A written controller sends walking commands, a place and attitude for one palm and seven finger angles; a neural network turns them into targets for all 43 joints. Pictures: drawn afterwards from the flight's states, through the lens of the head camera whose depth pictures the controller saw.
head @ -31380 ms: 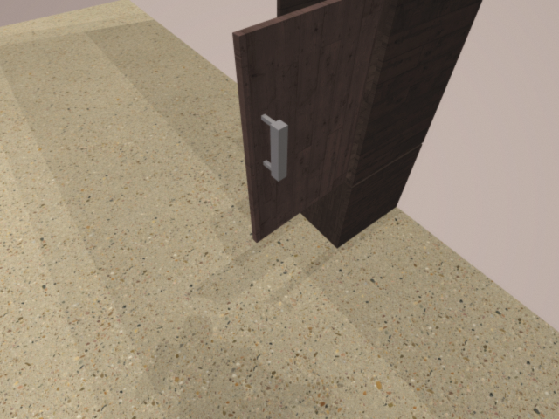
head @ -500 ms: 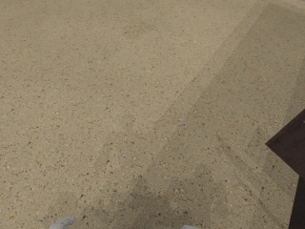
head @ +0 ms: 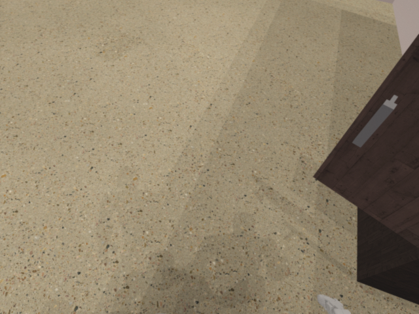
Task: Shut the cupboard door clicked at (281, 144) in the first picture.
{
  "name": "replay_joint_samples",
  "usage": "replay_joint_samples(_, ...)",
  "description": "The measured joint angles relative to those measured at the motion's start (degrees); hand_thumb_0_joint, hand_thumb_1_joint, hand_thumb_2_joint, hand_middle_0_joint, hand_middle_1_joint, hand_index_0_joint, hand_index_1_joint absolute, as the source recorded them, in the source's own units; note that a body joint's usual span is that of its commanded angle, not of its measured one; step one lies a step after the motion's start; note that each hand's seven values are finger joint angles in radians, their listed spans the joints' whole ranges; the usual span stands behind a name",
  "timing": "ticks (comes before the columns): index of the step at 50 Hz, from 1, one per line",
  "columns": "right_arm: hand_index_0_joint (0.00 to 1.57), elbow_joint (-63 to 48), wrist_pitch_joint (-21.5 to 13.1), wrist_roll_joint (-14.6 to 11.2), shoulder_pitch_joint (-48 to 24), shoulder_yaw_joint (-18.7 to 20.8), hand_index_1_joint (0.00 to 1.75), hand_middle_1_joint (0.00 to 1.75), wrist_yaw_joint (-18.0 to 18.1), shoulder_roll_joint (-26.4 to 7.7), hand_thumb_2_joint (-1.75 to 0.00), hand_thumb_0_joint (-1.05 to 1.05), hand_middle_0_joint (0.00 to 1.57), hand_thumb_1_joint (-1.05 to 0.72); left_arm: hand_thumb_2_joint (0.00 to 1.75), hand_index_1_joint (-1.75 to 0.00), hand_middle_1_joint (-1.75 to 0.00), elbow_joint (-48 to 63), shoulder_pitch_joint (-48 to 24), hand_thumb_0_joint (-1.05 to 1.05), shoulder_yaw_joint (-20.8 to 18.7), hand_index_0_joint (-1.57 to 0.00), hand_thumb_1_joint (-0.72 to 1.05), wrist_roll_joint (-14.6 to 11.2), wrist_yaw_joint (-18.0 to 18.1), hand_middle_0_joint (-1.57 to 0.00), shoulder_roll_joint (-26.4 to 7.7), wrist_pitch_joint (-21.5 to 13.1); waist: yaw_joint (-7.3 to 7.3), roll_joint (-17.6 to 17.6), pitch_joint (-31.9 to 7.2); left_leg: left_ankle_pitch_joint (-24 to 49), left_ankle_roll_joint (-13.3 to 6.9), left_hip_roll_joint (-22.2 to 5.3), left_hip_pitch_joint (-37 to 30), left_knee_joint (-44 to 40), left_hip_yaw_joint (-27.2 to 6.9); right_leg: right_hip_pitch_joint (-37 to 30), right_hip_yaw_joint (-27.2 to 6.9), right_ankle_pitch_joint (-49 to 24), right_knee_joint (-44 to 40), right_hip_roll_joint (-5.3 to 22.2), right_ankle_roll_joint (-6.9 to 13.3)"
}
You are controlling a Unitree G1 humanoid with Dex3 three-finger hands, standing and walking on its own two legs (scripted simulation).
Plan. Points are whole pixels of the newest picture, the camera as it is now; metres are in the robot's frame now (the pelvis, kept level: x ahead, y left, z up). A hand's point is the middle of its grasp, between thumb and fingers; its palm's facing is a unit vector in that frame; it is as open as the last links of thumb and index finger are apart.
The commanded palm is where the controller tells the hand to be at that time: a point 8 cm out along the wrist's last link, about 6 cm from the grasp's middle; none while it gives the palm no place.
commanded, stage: turn to face it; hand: left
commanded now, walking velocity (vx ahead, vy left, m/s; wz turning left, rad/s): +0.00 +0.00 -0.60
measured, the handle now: (375, 121) +0.59 -0.39 +0.02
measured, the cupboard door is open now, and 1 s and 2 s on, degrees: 68 68 68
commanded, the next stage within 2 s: take the last steps up to it in 0.98 s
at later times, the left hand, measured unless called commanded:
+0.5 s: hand (148, 297) +0.16 +0.14 -0.14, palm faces -0.29 -0.91 -0.29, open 7.4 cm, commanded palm none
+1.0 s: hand (160, 274) +0.21 +0.12 -0.15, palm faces -0.50 -0.84 -0.22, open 7.4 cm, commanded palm none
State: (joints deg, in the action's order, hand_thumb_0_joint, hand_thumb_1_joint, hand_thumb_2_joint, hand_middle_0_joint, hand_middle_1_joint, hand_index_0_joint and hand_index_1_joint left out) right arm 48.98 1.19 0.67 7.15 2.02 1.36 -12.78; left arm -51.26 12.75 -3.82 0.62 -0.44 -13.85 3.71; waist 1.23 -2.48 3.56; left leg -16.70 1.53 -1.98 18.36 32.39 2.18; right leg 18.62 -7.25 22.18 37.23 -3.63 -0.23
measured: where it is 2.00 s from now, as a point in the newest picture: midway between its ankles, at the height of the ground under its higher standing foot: outside the picture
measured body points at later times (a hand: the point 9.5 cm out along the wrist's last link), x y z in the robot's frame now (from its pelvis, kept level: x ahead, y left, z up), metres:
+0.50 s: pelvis +0.00 -0.03 +0.00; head +0.04 -0.07 +0.45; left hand +0.18 +0.18 -0.12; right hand -0.02 -0.32 -0.15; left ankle +0.01 +0.11 -0.65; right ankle -0.03 -0.14 -0.73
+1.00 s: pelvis +0.02 -0.01 +0.01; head +0.06 -0.02 +0.46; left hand +0.24 +0.17 -0.13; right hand -0.06 -0.26 -0.12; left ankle +0.09 +0.08 -0.73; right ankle -0.07 -0.12 -0.68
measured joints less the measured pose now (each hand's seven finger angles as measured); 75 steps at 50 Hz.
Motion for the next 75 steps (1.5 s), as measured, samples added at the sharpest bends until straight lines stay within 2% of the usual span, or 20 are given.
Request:
replay_joint_samples(4, 0.20, -0.5, -0.3, 1.0, 1.2, -1.4, 0.30, 0.30, 0.3, 1.5, -0.90, 0.00, 0.20, -0.90, 0.90, -0.30, -0.30, -0.2, -1.4, 0.01, -1.0, -0.20, 0.90, 0.3, -0.5, -0.20, -1.8, 0.7, 0.29, -1.0, 1.2, -0.3, -1.7, -1.8, -2.1, -0.3, 2.6, 6.8, 4.6, 7.8, 21.8, 0.9, -1.6)
replay_joint_samples(7, 0.20, -0.4, -0.1, 1.3, 2.6, -1.6, 0.30, 0.30, 0.5, 1.7, -0.90, 0.00, 0.20, -0.90, 0.90, -0.30, -0.30, 0.4, -2.2, 0.01, -1.4, -0.20, 0.90, 0.4, -1.3, -0.20, -2.4, 1.1, 0.15, 0.0, 1.6, 0.7, -1.4, -3.7, -4.2, -2.7, 4.0, 8.6, 7.4, 6.3, 26.9, 2.8, -2.6)
replay_joint_samples(15, 0.20, 1.6, 0.6, 1.4, 5.2, -0.2, 0.30, 0.30, -0.3, -0.1, -0.90, 0.00, 0.20, -0.90, 0.90, -0.30, -0.30, 1.7, -4.1, 0.01, -1.1, -0.20, 0.91, 0.4, -2.2, -0.19, -1.9, 1.3, -1.24, 3.4, 1.9, -1.2, 0.6, -7.8, -5.7, -1.1, 9.1, 3.2, 10.8, 2.8, 10.3, 5.7, -2.2)
replay_joint_samples(18, 0.20, 2.1, 1.0, 0.9, 6.6, 0.6, 0.30, 0.30, -0.7, -1.4, -0.90, 0.00, 0.20, -0.90, 0.90, -0.30, -0.30, 2.6, -3.9, 0.01, -0.5, -0.20, 0.90, 0.4, -2.4, -0.20, -1.9, 0.0, -1.71, 3.9, 1.1, -4.4, 2.0, -9.0, -4.0, 4.5, 10.8, -2.3, 11.6, -5.5, -2.4, 5.7, -0.5)
replay_joint_samples(21, 0.20, 3.2, 2.7, 0.5, 5.5, 1.4, 0.30, 0.30, -0.3, -3.6, -0.90, 0.01, 0.20, -0.90, 0.90, -0.30, -0.30, 2.1, -4.2, 0.01, 0.4, -0.20, 0.90, 0.4, -1.3, -0.20, -0.3, -1.7, -1.93, 6.2, 1.7, -14.0, 2.5, -6.9, 2.6, 21.0, 4.2, -1.1, 10.6, -2.5, -0.1, 4.4, 0.9)
replay_joint_samples(25, 0.20, 3.3, 3.0, 0.4, 3.8, 1.5, 0.30, 0.30, -0.1, -3.8, -0.90, 0.01, 0.20, -0.91, 0.90, -0.30, -0.30, 1.8, -2.9, 0.01, 1.0, -0.20, 0.90, 0.2, -0.2, -0.20, 1.0, -1.8, -1.82, 5.6, 1.8, -10.5, 3.5, -3.7, 9.0, 31.8, 1.1, -2.4, 7.9, -4.8, -4.4, 3.8, 0.9)
replay_joint_samples(31, 0.20, 1.6, 2.3, 0.2, 2.0, 0.9, 0.30, 0.30, -0.6, -1.9, -0.90, 0.01, 0.20, -0.91, 0.90, -0.30, -0.30, 0.9, -1.3, 0.01, 1.2, -0.20, 0.90, 0.5, -0.1, -0.20, 0.9, -1.3, -1.30, 2.5, 1.0, -6.4, 4.1, -2.0, 9.4, 22.6, -0.1, -3.5, 4.2, -7.3, -8.1, 2.9, 1.0)
replay_joint_samples(36, 0.20, 0.8, 1.0, -0.1, 1.9, 0.3, 0.30, 0.30, -0.5, -0.7, -0.90, 0.01, 0.20, -0.91, 0.90, -0.30, -0.30, 0.2, -0.6, 0.01, 0.8, -0.21, 0.90, 0.5, -0.2, -0.20, 0.5, -0.6, -0.59, 0.7, -0.1, -1.6, 3.1, -0.3, 2.2, 5.0, 0.1, -2.1, 1.3, -5.9, -5.4, 1.9, -0.4)
replay_joint_samples(39, 0.20, 0.6, -0.1, 0.5, 2.4, -0.4, 0.30, 0.30, -0.2, 0.1, -0.90, 0.00, 0.20, -0.91, 0.90, -0.30, -0.30, -0.4, -1.0, 0.01, 0.3, -0.20, 0.90, 0.0, -0.2, -0.20, -0.4, 0.3, -0.63, -0.2, -0.4, 0.6, -1.5, -0.6, 0.6, 2.3, 1.2, 2.0, 1.5, 3.2, 5.2, 1.3, -0.7)
replay_joint_samples(42, 0.20, 0.7, -0.3, 1.2, 3.6, -1.4, 0.30, 0.30, 0.1, 1.3, -0.90, 0.00, 0.20, -0.90, 0.90, -0.30, -0.30, -0.8, -1.5, 0.01, -0.5, -0.20, 0.90, 0.4, -0.7, -0.20, -1.4, 0.8, -0.73, -0.7, -0.1, 0.4, -2.2, -1.8, -1.3, 0.6, 2.9, 6.5, 4.5, 6.3, 20.2, 1.6, -1.2)
replay_joint_samples(45, 0.20, 1.3, -0.1, 1.5, 4.9, -1.6, 0.30, 0.30, 0.4, 1.7, -0.90, 0.00, 0.20, -0.90, 0.90, -0.30, -0.30, -0.5, -2.2, 0.01, -0.8, -0.20, 0.90, 0.5, -1.1, -0.20, -1.6, 1.0, -0.89, 0.3, 0.2, 1.9, -1.9, -3.0, -3.1, -2.4, 3.7, 7.6, 6.9, 5.1, 24.2, 2.8, -1.8)
replay_joint_samples(51, 0.20, 3.6, 0.3, 1.5, 6.6, -0.8, 0.30, 0.30, 0.1, 1.2, -0.90, 0.00, 0.20, -0.90, 0.90, -0.30, -0.30, -0.5, -3.1, 0.01, -0.3, -0.20, 0.90, 0.4, -1.1, -0.20, -0.7, 0.9, -1.74, 2.9, 0.5, 2.2, -1.1, -4.9, -4.0, -3.3, 6.0, 2.3, 9.3, 3.8, 10.9, 4.4, -1.6)
replay_joint_samples(54, 0.20, 4.8, 0.6, 1.0, 7.8, -0.2, 0.30, 0.30, -0.1, 0.6, -0.90, 0.00, 0.20, -0.90, 0.90, -0.30, -0.30, -0.5, -3.0, 0.01, 0.2, -0.20, 0.90, 0.3, -1.1, -0.20, -0.1, 0.0, -2.20, 3.8, 0.1, 0.5, 0.0, -5.5, -3.2, -0.2, 7.0, -3.5, 10.1, -4.0, -2.2, 4.4, -0.7)
replay_joint_samples(55, 0.20, 5.2, 0.9, 0.7, 8.4, 0.1, 0.30, 0.30, -0.2, 0.5, -0.90, 0.00, 0.20, -0.90, 0.90, -0.30, -0.30, -0.4, -2.6, 0.01, 0.4, -0.20, 0.90, 0.5, -1.0, -0.20, -0.2, -0.6, -2.10, 3.2, -0.6, -0.7, 0.3, -5.2, -2.2, 1.9, 7.6, -5.2, 9.4, -4.8, -6.2, 4.8, 0.4)
replay_joint_samples(58, 0.20, 6.8, 2.6, 0.5, 8.1, 1.0, 0.30, 0.30, -0.1, -1.2, -0.90, 0.01, 0.20, -0.90, 0.90, -0.30, -0.30, -1.5, -2.5, 0.01, 1.2, -0.20, 0.90, 0.7, -0.4, -0.20, 2.1, -1.5, -2.57, 6.0, -0.5, -11.2, 0.9, -4.1, 2.9, 15.6, 2.9, -5.1, 9.6, -3.3, -5.3, 3.6, 1.2)
replay_joint_samples(62, 0.20, 7.9, 2.4, 1.0, 8.3, 1.2, 0.30, 0.30, -0.6, -1.2, -0.90, 0.01, 0.20, -0.91, 0.90, -0.30, -0.30, -2.4, -0.8, 0.01, 1.3, -0.20, 0.90, 0.7, 0.0, -0.20, 3.3, -2.1, -2.55, 5.1, -1.3, -9.7, 1.6, -2.5, 7.7, 26.4, 2.3, -7.8, 9.4, -5.6, -9.7, 3.9, 1.5)
replay_joint_samples(68, 0.20, 7.0, 0.9, 1.2, 8.0, 1.1, 0.30, 0.30, -1.6, 0.5, -0.90, 0.01, 0.20, -0.91, 0.90, -0.30, -0.30, -5.0, 2.0, 0.01, 1.1, -0.20, 0.90, 0.9, -0.4, -0.20, 2.8, -2.8, -1.80, 1.9, -2.5, -6.4, 1.6, -2.5, 4.3, 12.5, 3.3, -9.7, 8.5, -5.5, -11.9, 3.4, 1.7)
replay_joint_samples(71, 0.20, 6.1, -1.4, 1.5, 8.2, 0.6, 0.30, 0.30, -1.1, 0.8, -0.90, 0.01, 0.20, -0.91, 0.90, -0.30, -0.30, -6.0, 3.7, 0.01, 0.8, -0.20, 0.90, 0.4, -0.7, -0.20, 2.4, -2.4, -1.69, 1.2, -3.2, -0.5, 0.1, -2.3, -1.0, 0.5, 3.8, -7.9, 7.8, -1.7, -6.5, 2.7, 1.7)
replay_joint_samples(73, 0.20, 6.0, -2.5, 1.9, 8.2, 0.2, 0.30, 0.30, -0.6, 1.5, -0.90, 0.00, 0.20, -0.91, 0.90, -0.30, -0.30, -7.0, 4.0, 0.01, 0.5, -0.20, 0.90, 0.5, -1.1, -0.20, 1.7, -1.4, -2.06, -0.1, -3.2, 0.1, -1.9, -2.4, -0.9, 2.3, 5.0, -3.3, 7.2, 3.8, 5.3, 2.8, 2.1)
replay_joint_samples(75, 0.20, 5.9, -2.9, 2.0, 9.3, -0.3, 0.30, 0.30, -0.2, 2.3, -0.90, 0.00, 0.20, -0.91, 0.90, -0.30, -0.30, -7.7, 3.9, 0.01, 0.1, -0.20, 0.90, 1.1, -1.7, -0.20, 1.0, -0.6, -2.37, -0.9, -3.4, -1.0, -2.1, -2.7, -2.8, 1.1, 6.1, 1.8, 7.4, 3.0, 16.6, 3.1, 2.2)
